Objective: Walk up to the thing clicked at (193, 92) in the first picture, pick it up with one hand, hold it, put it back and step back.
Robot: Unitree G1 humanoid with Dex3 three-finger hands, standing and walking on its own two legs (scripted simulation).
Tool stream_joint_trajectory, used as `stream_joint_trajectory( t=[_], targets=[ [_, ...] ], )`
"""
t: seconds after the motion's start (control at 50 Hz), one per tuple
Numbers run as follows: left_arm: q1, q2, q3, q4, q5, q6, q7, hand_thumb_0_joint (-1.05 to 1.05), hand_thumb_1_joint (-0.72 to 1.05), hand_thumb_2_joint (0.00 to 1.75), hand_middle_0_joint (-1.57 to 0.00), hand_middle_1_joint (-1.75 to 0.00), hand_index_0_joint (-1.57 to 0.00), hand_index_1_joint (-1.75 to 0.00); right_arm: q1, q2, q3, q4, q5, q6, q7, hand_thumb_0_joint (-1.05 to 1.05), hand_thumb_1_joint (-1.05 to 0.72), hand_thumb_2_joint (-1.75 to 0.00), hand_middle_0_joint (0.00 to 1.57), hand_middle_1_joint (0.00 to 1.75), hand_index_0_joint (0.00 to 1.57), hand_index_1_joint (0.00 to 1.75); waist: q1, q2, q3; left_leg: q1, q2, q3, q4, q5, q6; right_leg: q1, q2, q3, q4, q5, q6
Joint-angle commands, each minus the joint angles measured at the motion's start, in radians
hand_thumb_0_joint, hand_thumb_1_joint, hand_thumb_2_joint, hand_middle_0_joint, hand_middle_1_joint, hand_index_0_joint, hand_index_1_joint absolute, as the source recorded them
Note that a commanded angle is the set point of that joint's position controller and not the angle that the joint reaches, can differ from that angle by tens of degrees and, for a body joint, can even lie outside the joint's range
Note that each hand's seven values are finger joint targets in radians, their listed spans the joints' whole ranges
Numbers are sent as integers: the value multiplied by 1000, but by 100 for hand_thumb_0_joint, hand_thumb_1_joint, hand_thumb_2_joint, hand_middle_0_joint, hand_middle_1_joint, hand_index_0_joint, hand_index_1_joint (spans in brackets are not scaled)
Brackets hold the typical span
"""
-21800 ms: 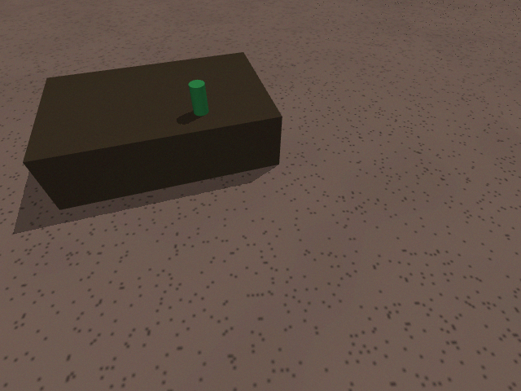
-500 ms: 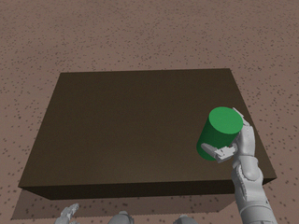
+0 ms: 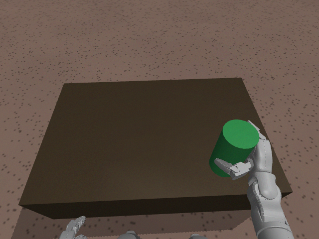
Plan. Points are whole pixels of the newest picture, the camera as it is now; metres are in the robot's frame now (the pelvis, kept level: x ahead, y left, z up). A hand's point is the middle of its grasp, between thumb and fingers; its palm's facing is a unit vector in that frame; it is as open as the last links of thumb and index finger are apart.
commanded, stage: hold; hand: right
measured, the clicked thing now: (230, 150) +0.33 -0.17 +0.04
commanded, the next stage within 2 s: none
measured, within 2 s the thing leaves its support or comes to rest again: neither
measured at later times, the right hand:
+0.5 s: hand (233, 152) +0.32 -0.17 +0.05, palm faces +0.13 +0.99 -0.01, open 10.9 cm
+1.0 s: hand (234, 153) +0.31 -0.17 +0.05, palm faces +0.14 +0.99 -0.02, open 10.9 cm
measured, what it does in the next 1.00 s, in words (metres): stands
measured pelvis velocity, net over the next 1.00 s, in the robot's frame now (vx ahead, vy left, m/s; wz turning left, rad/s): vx -0.01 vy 0.00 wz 0.00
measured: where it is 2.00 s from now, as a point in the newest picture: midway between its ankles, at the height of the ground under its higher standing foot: outside the picture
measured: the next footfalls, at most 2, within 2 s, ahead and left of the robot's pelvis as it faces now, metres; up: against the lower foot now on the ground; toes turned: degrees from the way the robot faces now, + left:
none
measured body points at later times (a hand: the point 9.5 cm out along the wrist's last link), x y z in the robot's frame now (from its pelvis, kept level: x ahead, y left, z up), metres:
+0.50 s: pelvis +0.00 +0.00 +0.00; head +0.04 -0.01 +0.45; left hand +0.13 +0.24 -0.10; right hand +0.30 -0.22 +0.05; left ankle +0.03 +0.14 -0.69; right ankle +0.00 -0.14 -0.69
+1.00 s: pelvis -0.01 +0.00 +0.00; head +0.03 +0.00 +0.45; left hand +0.13 +0.25 -0.10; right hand +0.30 -0.22 +0.05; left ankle +0.03 +0.14 -0.69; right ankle +0.00 -0.14 -0.69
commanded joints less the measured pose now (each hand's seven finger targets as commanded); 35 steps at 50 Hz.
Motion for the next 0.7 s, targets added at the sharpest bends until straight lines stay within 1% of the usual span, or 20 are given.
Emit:
stream_joint_trajectory(
  t=[0.0, 0.02, 0.06, 0.08, 0.12, 0.24, 0.28, 0.3, 0.34, 0.36, 0.38, 0.42, 0.44, 0.46, 0.52, 0.54, 0.56, 0.62, 0.66, 0.68],
  targets=[
    [-19, 146, 53, -112, -1, -48, 13, 0, 89, 91, -20, -31, -20, -31, -302, -122, -49, -301, 23, -104, 3, 0, -8, -127, 128, 141, 132, 141, 0, -44, -322, 202, -24, 24, -108, 262, 28, 123, 32, -18, -144, 292, -25],
    [-13, 142, 50, -119, -2, -46, 14, 0, 88, 91, -20, -31, -20, -31, -339, -145, -53, -350, 18, -107, -1, 0, -9, -126, 128, 141, 131, 141, 3, -45, -341, 223, -22, 17, -117, 268, 27, 131, 36, -24, -144, 284, -29],
    [-25, 137, 48, -118, -1, -49, 14, 0, 89, 91, -20, -31, -20, -31, -272, -95, -25, -260, 18, -93, 5, 0, -9, -126, 129, 142, 132, 142, 8, -13, -268, 196, -24, 24, -126, 224, 25, 87, 35, -23, -158, 238, -32],
    [-29, 141, 50, -119, -1, -49, 12, 0, 89, 91, -20, -31, -20, -31, -342, -137, -51, -352, 21, -103, -1, 0, -9, -127, 128, 141, 132, 141, 2, -45, -296, 204, -23, 21, -129, 213, 28, 107, 34, -23, -164, 224, -30],
    [-27, 148, 52, -111, -2, -51, 13, 0, 89, 91, -20, -31, -20, -31, -325, -113, -34, -278, 17, -95, 0, 0, -10, -126, 129, 141, 132, 141, 13, -39, -262, 165, -28, 29, -132, 180, 29, 112, 28, -16, -176, 200, -27],
    [-29, 129, 41, -117, -2, -52, 14, 0, 88, 91, -20, -31, -20, -31, -294, -107, -22, -309, 17, -92, 1, 0, -11, -126, 128, 140, 131, 140, 1, -33, -284, 216, -21, 23, -133, 236, 26, 121, 35, -26, -164, 250, -28],
    [-29, 130, 40, -113, -1, -55, 13, 0, 88, 91, -20, -31, -20, -31, -328, -125, -41, -317, 17, -93, -3, 0, -9, -125, 127, 140, 131, 140, 6, -35, -299, 210, -23, 22, -131, 232, 27, 120, 34, -23, -165, 244, -29],
    [-26, 133, 43, -111, -1, -54, 12, 0, 88, 92, -20, -31, -20, -31, -282, -129, -60, -284, 17, -92, -5, 0, -11, -126, 128, 140, 132, 140, -3, -23, -293, 215, -21, 22, -131, 240, 26, 115, 35, -25, -161, 253, -30],
    [-33, 133, 43, -118, 0, -57, 10, 0, 89, 91, -20, -31, -20, -31, -255, -85, -32, -253, 23, -86, 0, 0, -9, -127, 128, 141, 132, 141, 4, 11, -278, 218, -23, 24, -136, 233, 22, 96, 36, -24, -161, 243, -33],
    [-40, 133, 42, -124, 0, -57, 10, 0, 89, 91, -20, -31, -20, -31, -317, -145, -66, -371, 23, -100, -5, 0, -9, -126, 128, 140, 131, 140, -13, -49, -313, 236, -19, 18, -133, 239, 26, 121, 37, -27, -161, 248, -30],
    [-36, 134, 38, -124, -3, -55, 12, 0, 88, 91, -20, -31, -20, -31, -306, -153, -74, -332, 20, -98, -7, 0, -10, -126, 128, 140, 131, 140, -5, -34, -312, 229, -21, 16, -136, 237, 25, 127, 38, -28, -161, 245, -32],
    [-45, 131, 41, -124, 0, -56, 12, 0, 89, 91, -20, -31, -20, -31, -261, -109, -38, -301, 18, -94, -2, 0, -13, -126, 129, 141, 132, 141, 1, -34, -260, 203, -24, 23, -134, 212, 25, 100, 37, -24, -169, 225, -31],
    [-36, 138, 48, -118, 0, -60, 9, 0, 89, 91, -20, -31, -20, -31, -252, -93, -33, -295, 22, -96, -2, 0, -10, -127, 129, 142, 132, 142, 0, -7, -287, 211, -26, 24, -131, 214, 26, 110, 34, -19, -169, 230, -31],
    [-40, 134, 44, -121, 0, -59, 11, 0, 89, 91, -20, -31, -20, -31, -302, -130, -58, -338, 23, -109, -5, 0, -10, -128, 129, 142, 133, 142, -7, -37, -303, 221, -22, 18, -127, 228, 27, 119, 36, -23, -162, 242, -29],
    [-26, 143, 49, -120, 2, -60, 13, 0, 89, 91, -20, -31, -20, -31, -316, -105, -21, -349, 18, -105, -3, 0, -12, -129, 131, 144, 134, 144, 14, -47, -318, 201, -25, 21, -118, 259, 28, 153, 30, -19, -161, 284, -24],
    [-21, 138, 47, -113, 2, -59, 15, 0, 89, 91, -20, -31, -20, -31, -320, -134, -50, -352, 16, -107, -7, 0, -8, -129, 130, 144, 134, 144, 8, -45, -323, 202, -25, 23, -113, 272, 29, 158, 29, -16, -158, 306, -23],
    [-21, 140, 50, -105, 2, -61, 16, 0, 89, 91, -20, -31, -20, -31, -297, -82, -6, -273, 15, -97, 0, 0, -10, -129, 130, 143, 134, 143, 29, -18, -277, 183, -25, 23, -122, 252, 26, 130, 30, -17, -157, 278, -28],
    [-26, 126, 40, -112, 1, -64, 18, 0, 88, 91, -20, -31, -20, -31, -380, -141, -54, -352, 19, -105, 0, 0, -6, -127, 128, 142, 132, 142, 13, -28, -311, 215, -18, 12, -141, 230, 23, 127, 36, -25, -155, 231, -36],
    [-35, 133, 42, -109, -1, -67, 18, 0, 89, 91, -20, -31, -20, -31, -248, -74, -12, -212, 20, -83, 12, 0, -9, -128, 129, 143, 133, 143, 13, 29, -250, 200, -21, 20, -144, 205, 22, 87, 36, -24, -165, 209, -38],
    [-34, 138, 48, -101, 3, -67, 17, 0, 89, 91, -20, -31, -20, -31, -302, -102, -42, -246, 23, -92, 9, 0, -10, -127, 128, 141, 132, 141, 6, -6, -260, 200, -18, 17, -143, 203, 22, 89, 38, -27, -160, 206, -36]
  ],
)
